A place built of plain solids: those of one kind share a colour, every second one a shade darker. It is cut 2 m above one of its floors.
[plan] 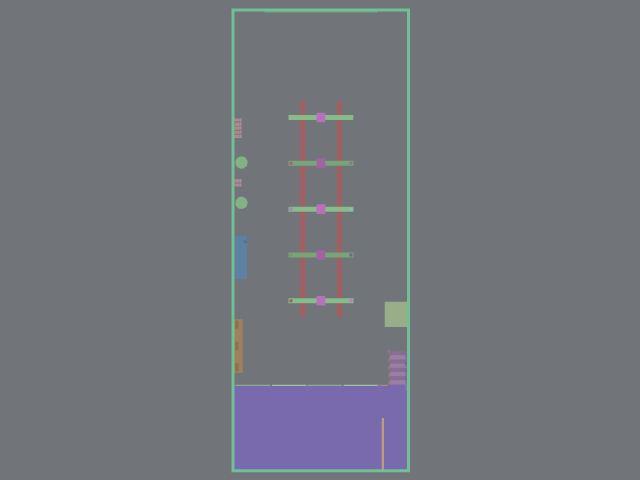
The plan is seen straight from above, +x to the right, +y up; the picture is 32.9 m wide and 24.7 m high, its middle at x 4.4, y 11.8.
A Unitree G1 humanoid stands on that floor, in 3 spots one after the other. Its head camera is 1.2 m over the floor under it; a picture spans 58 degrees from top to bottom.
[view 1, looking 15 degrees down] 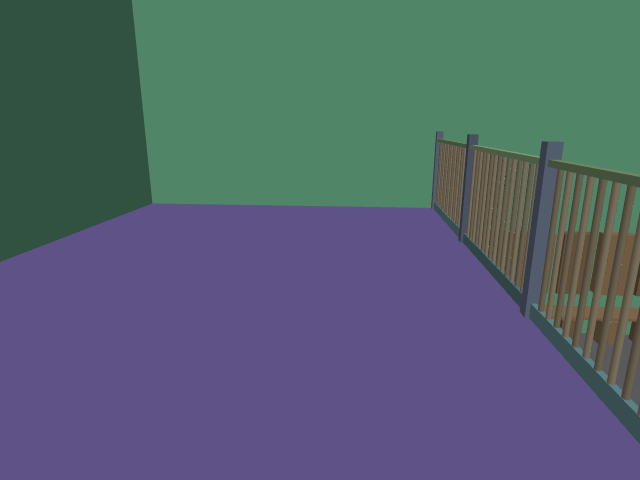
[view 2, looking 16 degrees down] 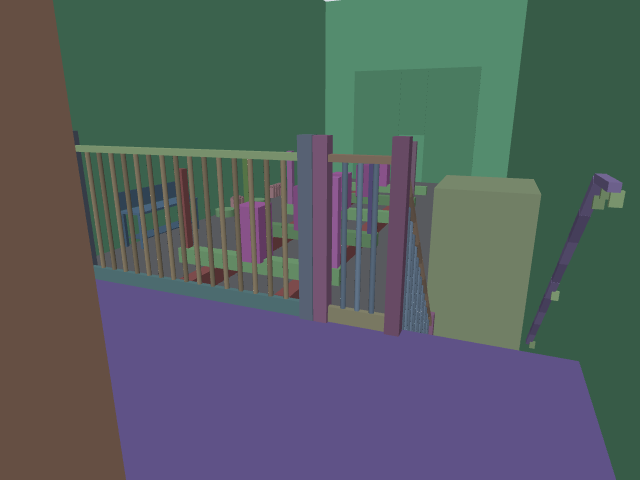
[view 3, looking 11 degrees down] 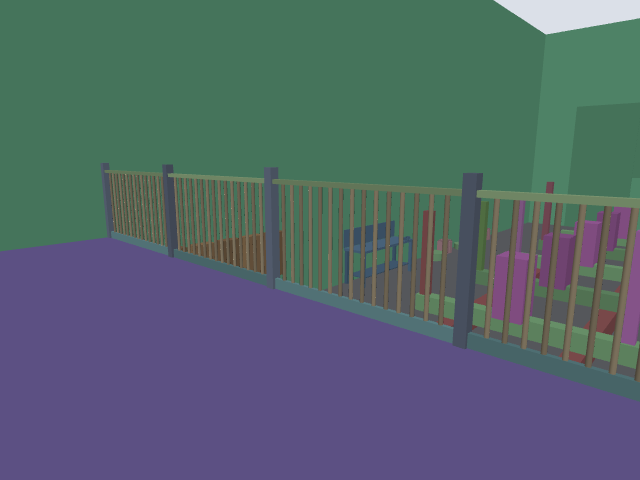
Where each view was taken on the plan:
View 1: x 6.43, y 3.19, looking -175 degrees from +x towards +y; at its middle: gal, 4.64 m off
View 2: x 8.39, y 2.07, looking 112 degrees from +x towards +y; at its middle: stair_guard_newel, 2.48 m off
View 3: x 6.68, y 1.78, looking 133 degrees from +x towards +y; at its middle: guard_bal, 3.51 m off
